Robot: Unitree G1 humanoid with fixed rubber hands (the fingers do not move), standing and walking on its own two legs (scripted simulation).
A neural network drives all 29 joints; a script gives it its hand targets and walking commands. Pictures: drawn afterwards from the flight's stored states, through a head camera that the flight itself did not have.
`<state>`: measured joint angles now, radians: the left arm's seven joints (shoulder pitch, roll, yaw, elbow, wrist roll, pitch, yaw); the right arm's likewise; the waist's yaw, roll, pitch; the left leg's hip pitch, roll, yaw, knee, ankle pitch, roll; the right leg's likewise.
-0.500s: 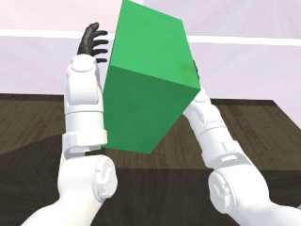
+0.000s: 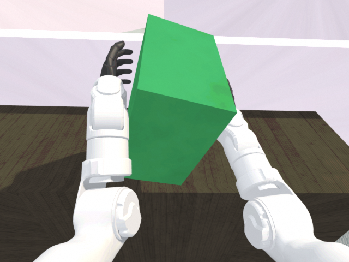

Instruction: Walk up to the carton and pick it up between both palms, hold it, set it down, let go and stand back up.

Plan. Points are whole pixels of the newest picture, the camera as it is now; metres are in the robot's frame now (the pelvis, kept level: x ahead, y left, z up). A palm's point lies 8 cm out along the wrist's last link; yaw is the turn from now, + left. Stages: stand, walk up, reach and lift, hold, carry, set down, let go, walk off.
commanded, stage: set down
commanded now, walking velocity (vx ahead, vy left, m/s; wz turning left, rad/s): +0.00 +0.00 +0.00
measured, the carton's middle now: (165, 104) +0.43 -0.01 +0.20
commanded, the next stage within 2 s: none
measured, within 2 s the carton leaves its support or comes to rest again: rests again in 1.98 s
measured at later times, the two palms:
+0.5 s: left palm (122, 99) +0.41 +0.09 +0.23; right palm (229, 121) +0.38 -0.16 +0.18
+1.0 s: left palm (126, 112) +0.44 +0.09 +0.18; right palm (225, 127) +0.40 -0.16 +0.14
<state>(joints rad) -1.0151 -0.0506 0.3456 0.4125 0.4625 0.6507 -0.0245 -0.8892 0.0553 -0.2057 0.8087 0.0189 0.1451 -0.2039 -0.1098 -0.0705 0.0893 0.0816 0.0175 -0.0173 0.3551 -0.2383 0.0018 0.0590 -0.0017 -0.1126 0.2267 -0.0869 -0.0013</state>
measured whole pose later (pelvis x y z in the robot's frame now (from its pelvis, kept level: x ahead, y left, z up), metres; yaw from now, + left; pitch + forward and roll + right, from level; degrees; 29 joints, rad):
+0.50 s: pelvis +0.00 -0.01 +0.00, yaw +0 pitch -10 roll -1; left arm -0.96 -0.08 0.39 0.55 0.45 0.49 -0.03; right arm -0.83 0.10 -0.35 0.82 -0.15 0.07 -0.17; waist -0.10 -0.06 0.09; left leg 0.06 0.01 -0.02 0.33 -0.22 0.00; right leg 0.02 -0.01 -0.12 0.24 -0.09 -0.01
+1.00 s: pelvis +0.02 +0.00 +0.00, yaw -1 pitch -6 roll -2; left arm -0.89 -0.11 0.39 0.63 0.42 0.37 0.03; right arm -0.79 0.09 -0.40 0.87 -0.19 -0.02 -0.14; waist -0.08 -0.04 0.08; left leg 0.02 0.02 0.00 0.34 -0.25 0.00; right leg -0.02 0.00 -0.09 0.23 -0.10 0.00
